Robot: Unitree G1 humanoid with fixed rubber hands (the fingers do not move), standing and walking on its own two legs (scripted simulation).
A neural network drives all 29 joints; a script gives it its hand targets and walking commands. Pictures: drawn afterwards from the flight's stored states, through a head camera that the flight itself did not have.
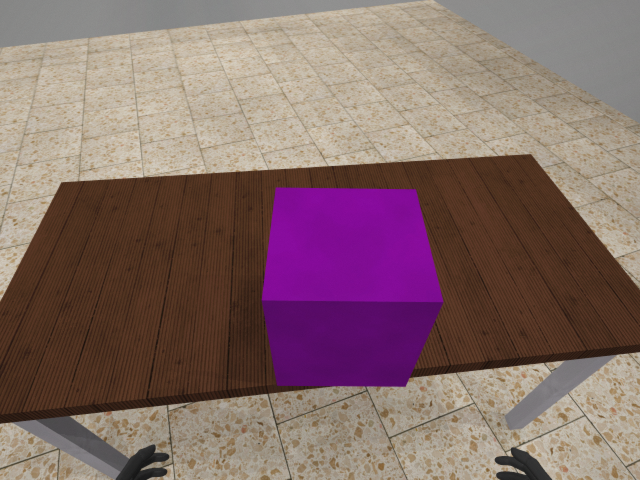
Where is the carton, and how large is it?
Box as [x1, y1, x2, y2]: [262, 188, 442, 386]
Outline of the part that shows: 276,188 262,293 262,304 277,385 405,386 442,304 442,298 415,189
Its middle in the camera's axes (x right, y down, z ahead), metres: +0.03 +0.08 +0.61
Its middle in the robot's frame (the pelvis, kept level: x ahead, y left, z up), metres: +0.40 -0.02 -0.03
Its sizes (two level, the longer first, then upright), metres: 0.210 0.200 0.250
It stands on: a table, 0.60 m high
